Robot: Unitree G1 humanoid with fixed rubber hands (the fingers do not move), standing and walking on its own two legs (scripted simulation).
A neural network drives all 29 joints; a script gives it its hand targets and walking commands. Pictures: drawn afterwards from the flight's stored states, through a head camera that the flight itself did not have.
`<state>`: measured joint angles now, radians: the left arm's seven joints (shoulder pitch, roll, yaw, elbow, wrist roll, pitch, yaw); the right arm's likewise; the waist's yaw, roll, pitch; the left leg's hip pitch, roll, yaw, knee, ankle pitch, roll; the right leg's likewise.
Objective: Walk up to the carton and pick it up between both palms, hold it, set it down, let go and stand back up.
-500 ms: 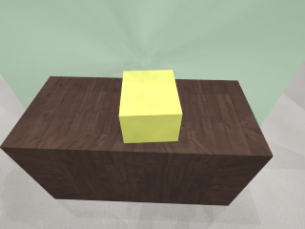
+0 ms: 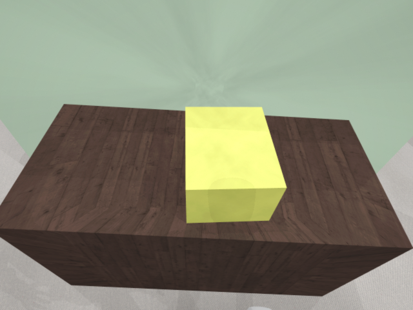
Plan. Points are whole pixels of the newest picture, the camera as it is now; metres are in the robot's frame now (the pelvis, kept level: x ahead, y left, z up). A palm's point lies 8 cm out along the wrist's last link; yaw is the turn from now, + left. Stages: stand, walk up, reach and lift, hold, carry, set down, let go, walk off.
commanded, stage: walk up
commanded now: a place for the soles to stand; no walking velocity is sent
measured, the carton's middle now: (226, 162) +0.51 -0.03 -0.09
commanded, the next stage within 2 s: none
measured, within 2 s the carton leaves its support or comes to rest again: neither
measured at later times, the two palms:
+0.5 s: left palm out of the picture +0.08 +0.19 -0.11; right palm out of the picture +0.05 -0.32 -0.13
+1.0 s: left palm out of the picture -0.05 +0.19 -0.13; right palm out of the picture +0.01 -0.30 -0.13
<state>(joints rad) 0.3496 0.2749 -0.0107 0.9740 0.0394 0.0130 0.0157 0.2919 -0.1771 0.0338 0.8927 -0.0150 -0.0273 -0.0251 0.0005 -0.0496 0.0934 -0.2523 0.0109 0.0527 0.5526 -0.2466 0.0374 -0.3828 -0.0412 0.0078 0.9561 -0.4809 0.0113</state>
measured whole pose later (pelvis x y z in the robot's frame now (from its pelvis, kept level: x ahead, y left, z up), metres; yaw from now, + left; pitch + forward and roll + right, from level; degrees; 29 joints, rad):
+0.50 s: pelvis -0.02 -0.06 +0.00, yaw +4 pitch -2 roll +1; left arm 0.10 0.22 -0.03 0.87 0.02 0.04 0.01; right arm 0.24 -0.28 -0.02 0.88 -0.01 0.03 -0.04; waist 0.01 0.02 0.09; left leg -0.35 -0.02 -0.06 0.91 -0.52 0.00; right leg -0.33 0.00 -0.09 0.56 -0.20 -0.07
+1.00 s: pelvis -0.02 -0.06 +0.00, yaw +5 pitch -3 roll +0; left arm 0.30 0.25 -0.04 1.06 0.01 0.01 0.00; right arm 0.34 -0.22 0.05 1.00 0.00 -0.02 -0.02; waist 0.01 0.00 0.03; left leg -0.14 0.00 -0.03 0.51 -0.33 0.00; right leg -0.27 0.01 -0.12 0.47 -0.17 -0.06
